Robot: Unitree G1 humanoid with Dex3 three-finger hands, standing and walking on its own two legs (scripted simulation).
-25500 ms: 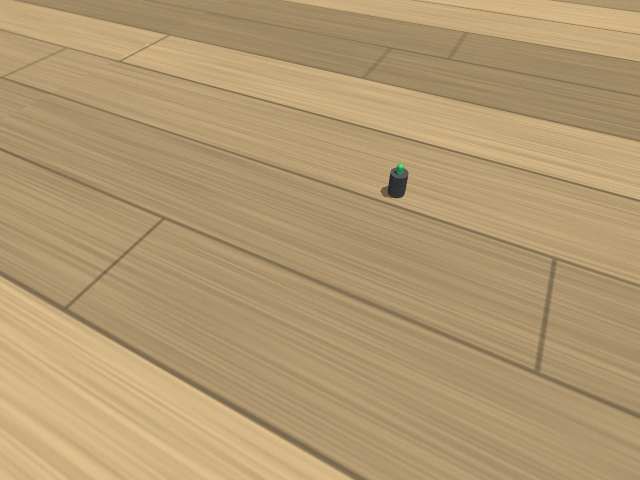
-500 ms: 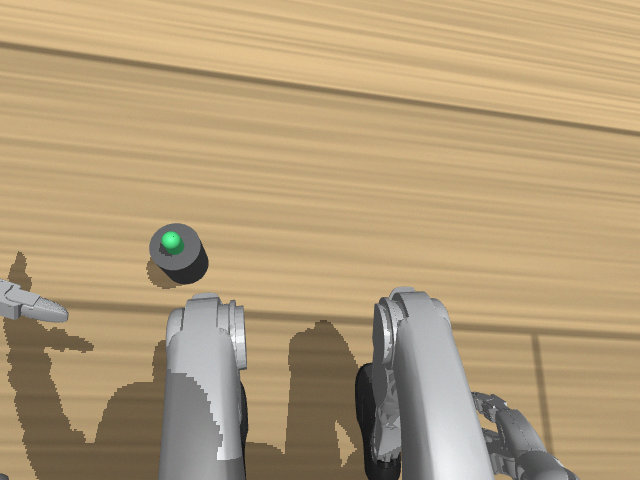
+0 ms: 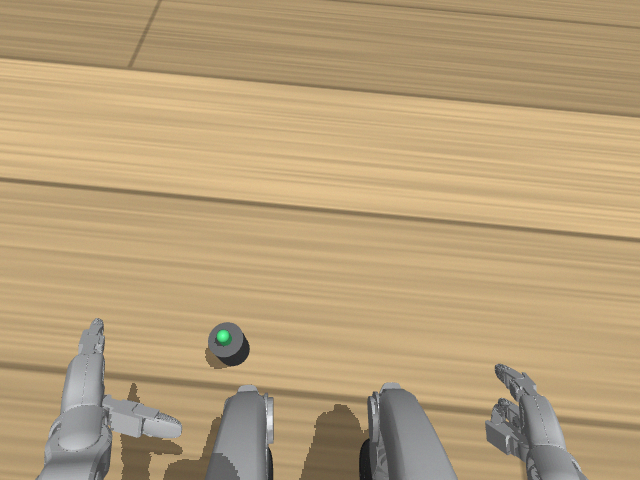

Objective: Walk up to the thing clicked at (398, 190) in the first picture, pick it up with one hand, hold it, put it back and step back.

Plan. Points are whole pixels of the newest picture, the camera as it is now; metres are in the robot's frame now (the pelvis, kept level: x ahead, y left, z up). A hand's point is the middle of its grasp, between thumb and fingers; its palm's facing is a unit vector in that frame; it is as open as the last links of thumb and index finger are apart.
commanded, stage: home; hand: left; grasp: from the side
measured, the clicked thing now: (228, 342) +0.40 +0.21 -0.52
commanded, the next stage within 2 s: none
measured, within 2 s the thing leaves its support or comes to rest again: neither
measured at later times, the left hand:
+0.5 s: hand (110, 413) +0.21 +0.20 +0.06, palm faces +0.14 -0.94 -0.30, open 17.6 cm
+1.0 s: hand (117, 429) +0.20 +0.19 +0.06, palm faces +0.13 -0.95 -0.29, open 17.6 cm
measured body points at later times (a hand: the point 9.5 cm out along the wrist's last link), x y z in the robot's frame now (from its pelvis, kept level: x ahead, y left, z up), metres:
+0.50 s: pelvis +0.04 +0.01 +0.11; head +0.06 +0.01 +0.56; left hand +0.20 +0.25 +0.08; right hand +0.21 -0.22 +0.04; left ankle +0.04 +0.14 -0.57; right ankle +0.04 -0.13 -0.57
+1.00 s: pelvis +0.03 +0.00 +0.12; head +0.05 +0.00 +0.57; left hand +0.19 +0.24 +0.08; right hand +0.19 -0.23 +0.04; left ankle +0.04 +0.14 -0.57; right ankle +0.04 -0.13 -0.57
